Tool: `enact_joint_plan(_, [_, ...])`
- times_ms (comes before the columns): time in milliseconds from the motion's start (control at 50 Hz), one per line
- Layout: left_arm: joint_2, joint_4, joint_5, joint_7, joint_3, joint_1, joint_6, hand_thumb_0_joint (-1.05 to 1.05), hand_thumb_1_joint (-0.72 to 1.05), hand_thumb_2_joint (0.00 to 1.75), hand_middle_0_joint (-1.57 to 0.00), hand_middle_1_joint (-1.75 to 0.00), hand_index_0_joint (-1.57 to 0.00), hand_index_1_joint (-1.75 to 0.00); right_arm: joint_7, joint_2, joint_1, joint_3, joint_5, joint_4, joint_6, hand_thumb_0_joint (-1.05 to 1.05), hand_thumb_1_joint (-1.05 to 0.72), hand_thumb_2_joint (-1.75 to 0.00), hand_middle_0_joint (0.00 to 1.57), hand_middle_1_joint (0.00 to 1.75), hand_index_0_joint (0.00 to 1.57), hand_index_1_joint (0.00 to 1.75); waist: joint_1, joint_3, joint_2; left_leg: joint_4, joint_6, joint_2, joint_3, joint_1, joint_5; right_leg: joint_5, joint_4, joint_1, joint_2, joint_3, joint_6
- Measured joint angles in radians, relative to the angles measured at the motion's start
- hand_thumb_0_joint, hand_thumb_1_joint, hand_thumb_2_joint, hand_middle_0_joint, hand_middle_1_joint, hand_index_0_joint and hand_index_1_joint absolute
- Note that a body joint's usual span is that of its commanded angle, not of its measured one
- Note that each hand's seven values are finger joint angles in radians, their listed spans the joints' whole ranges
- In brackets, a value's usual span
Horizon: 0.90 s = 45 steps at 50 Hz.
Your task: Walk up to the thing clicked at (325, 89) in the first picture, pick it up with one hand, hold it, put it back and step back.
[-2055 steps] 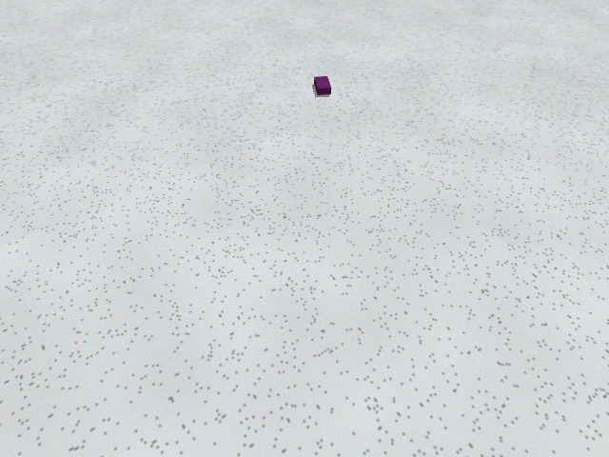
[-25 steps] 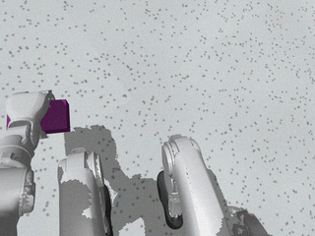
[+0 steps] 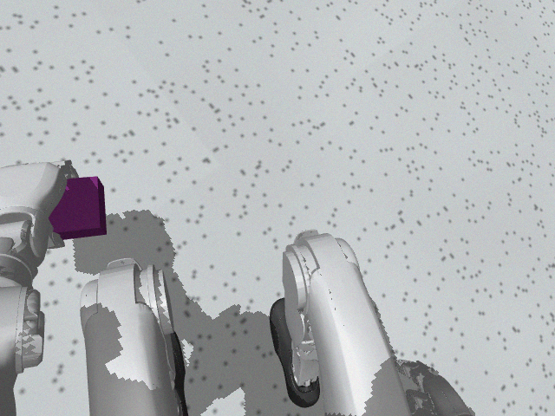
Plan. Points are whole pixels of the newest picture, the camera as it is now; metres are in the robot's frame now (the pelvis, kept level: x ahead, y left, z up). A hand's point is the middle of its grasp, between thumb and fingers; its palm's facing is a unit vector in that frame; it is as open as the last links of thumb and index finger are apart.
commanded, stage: lower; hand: left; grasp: from above
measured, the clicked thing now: (51, 210) +0.42 +0.28 -0.21
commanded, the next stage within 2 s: rest in 0.08 s
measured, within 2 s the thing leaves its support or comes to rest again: rests again in 1.92 s
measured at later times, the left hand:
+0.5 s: hand (62, 207) +0.44 +0.27 -0.24, palm faces -0.45 -0.10 -0.89, open 11.0 cm
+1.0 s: hand (75, 210) +0.44 +0.26 -0.27, palm faces -0.42 -0.10 -0.90, open 10.9 cm
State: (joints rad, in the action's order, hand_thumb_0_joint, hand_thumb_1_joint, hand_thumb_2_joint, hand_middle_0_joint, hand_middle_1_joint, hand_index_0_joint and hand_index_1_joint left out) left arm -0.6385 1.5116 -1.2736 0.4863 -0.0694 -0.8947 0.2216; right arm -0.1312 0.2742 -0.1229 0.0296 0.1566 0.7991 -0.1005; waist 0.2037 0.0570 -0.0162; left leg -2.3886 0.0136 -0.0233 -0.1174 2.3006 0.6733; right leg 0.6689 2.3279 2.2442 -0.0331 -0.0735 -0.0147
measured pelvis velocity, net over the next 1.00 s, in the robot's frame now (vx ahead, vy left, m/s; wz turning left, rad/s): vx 0.01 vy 0.01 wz -0.09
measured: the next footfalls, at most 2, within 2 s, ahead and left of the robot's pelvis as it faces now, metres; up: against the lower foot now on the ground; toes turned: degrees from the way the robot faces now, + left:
none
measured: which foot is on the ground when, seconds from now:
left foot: down 0.00-1.00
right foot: down 0.00-1.00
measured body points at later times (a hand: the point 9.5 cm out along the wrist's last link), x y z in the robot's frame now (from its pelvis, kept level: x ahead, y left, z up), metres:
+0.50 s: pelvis +0.00 +0.00 -0.03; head +0.25 +0.06 +0.34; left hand +0.45 +0.27 -0.18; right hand +0.05 -0.27 -0.14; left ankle +0.08 +0.13 -0.30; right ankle +0.10 -0.12 -0.30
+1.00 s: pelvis +0.01 +0.01 -0.04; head +0.26 +0.09 +0.32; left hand +0.45 +0.27 -0.22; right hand +0.05 -0.26 -0.12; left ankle +0.08 +0.13 -0.30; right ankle +0.10 -0.12 -0.30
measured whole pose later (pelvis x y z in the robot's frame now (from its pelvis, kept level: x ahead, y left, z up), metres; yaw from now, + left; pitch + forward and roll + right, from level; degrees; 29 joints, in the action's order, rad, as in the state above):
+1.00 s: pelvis +0.01 +0.01 -0.04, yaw -5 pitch +28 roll -11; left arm -0.79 1.69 -1.34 0.72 -0.17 -0.90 0.25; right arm -0.28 0.30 -0.08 0.16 0.29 0.80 -0.22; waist 0.31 -0.07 -0.08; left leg -2.57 0.01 -0.02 -0.21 2.36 0.72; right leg 0.68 2.44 2.27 -0.06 -0.15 -0.04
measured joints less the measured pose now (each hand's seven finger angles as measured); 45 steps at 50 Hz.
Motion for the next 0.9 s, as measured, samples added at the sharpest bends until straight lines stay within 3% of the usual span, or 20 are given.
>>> enact_joint_plan(260, [-0.03,0.018,-0.028,0.093,-0.058,0.025,-0.007,-0.02,-0.14,0.58,-0.6,-0.57,-0.66,-0.55,-0.027,0.0,0.023,0.018,0.031,0.0,-0.013,0.0,-0.91,-0.9,0.2,0.3,0.2,0.3,0.033,-0.038,-0.021,-0.069,0.003,0.0,-0.022,0.038,0.017,0.008,0.054,0.033,-0.007,-0.017,-0.003])
enact_joint_plan(360, [-0.049,0.068,-0.022,0.105,-0.057,-0.003,-0.011,-0.02,-0.15,0.59,-0.6,-0.58,-0.66,-0.55,-0.043,0.003,0.031,0.037,0.045,0.003,-0.027,0.0,-0.91,-0.89,0.2,0.3,0.2,0.3,0.042,-0.056,-0.019,-0.089,0.003,-0.002,-0.03,0.046,0.022,0.007,0.069,0.042,-0.01,-0.023,-0.004])
enact_joint_plan(540, [-0.104,0.114,-0.018,0.11,-0.112,-0.023,0.011,-0.02,-0.15,0.59,-0.6,-0.58,-0.66,-0.55,-0.075,0.013,0.026,0.067,0.074,-0.011,-0.056,0.0,-0.91,-0.89,0.2,0.3,0.2,0.3,0.065,-0.101,-0.028,-0.136,0.008,-0.001,-0.057,0.059,0.028,0.004,0.099,0.05,-0.016,-0.044,-0.006])
enact_joint_plan(620, [-0.121,0.122,-0.032,0.119,-0.135,-0.002,0.026,-0.02,-0.15,0.59,-0.6,-0.58,-0.66,-0.55,-0.083,0.017,0.021,0.075,0.088,-0.007,-0.057,0.0,-0.91,-0.89,0.2,0.3,0.2,0.3,0.07,-0.112,-0.035,-0.151,0.01,0.0,-0.07,0.06,0.033,0.003,0.107,0.048,-0.018,-0.054,-0.006])
enact_joint_plan(740, [-0.145,0.135,-0.048,0.142,-0.135,0.013,0.047,-0.02,-0.16,0.59,-0.61,-0.57,-0.67,-0.54,-0.098,0.027,0.018,0.089,0.107,0.002,-0.07,0.0,-0.91,-0.89,0.2,0.3,0.2,0.3,0.076,-0.127,-0.051,-0.169,0.009,0.001,-0.08,0.061,0.034,0.001,0.116,0.044,-0.021,-0.062,-0.011])
enact_joint_plan(840, [-0.144,0.154,-0.049,0.178,-0.081,0.003,0.047,-0.01,-0.15,0.59,-0.61,-0.56,-0.67,-0.53,-0.111,0.03,0.025,0.097,0.119,0.022,-0.092,0.0,-0.91,-0.89,0.2,0.3,0.2,0.3,0.079,-0.124,-0.059,-0.181,0.004,0.001,-0.087,0.069,0.037,0.003,0.118,0.044,-0.024,-0.068,-0.017])
enact_joint_plan(900, [-0.137,0.159,-0.05,0.201,-0.077,0.004,0.041,-0.01,-0.15,0.58,-0.61,-0.55,-0.67,-0.52,-0.121,0.029,0.033,0.106,0.123,0.025,-0.104,0.0,-0.91,-0.89,0.2,0.3,0.2,0.3,0.085,-0.121,-0.058,-0.183,0.001,0.001,-0.091,0.069,0.043,0.009,0.115,0.04,-0.025,-0.07,-0.02])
